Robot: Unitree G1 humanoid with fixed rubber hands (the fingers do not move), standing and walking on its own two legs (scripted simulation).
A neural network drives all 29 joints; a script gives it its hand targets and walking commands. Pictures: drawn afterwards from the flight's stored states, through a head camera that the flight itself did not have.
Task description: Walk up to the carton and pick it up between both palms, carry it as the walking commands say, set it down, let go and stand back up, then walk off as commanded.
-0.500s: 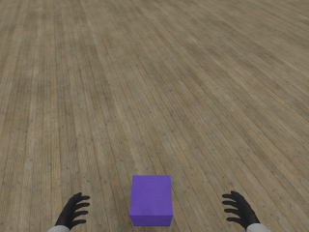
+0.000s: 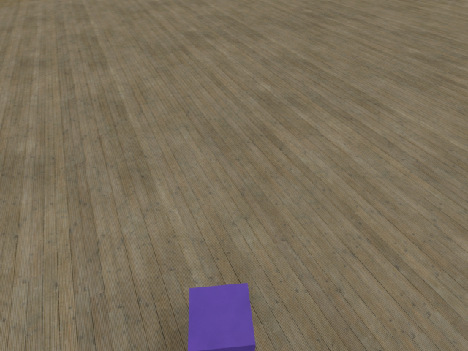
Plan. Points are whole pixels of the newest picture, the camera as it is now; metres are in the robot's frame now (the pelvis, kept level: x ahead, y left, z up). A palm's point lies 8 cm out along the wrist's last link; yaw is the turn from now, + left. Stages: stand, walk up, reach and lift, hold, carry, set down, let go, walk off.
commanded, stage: stand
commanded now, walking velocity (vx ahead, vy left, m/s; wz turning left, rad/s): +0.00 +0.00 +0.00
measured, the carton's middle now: (221, 327) +0.38 +0.06 -0.64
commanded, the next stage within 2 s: walk off in 1.42 s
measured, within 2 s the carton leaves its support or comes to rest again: neither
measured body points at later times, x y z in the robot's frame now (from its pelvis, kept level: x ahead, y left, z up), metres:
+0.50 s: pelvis +0.00 +0.00 +0.00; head -0.04 +0.00 +0.45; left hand +0.01 +0.23 -0.15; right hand -0.03 -0.26 -0.14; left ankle -0.03 +0.11 -0.73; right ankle -0.02 -0.10 -0.73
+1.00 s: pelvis -0.02 +0.03 +0.00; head -0.04 +0.03 +0.45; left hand -0.01 +0.24 -0.16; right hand -0.05 -0.20 -0.16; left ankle -0.03 +0.11 -0.73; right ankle -0.02 -0.10 -0.73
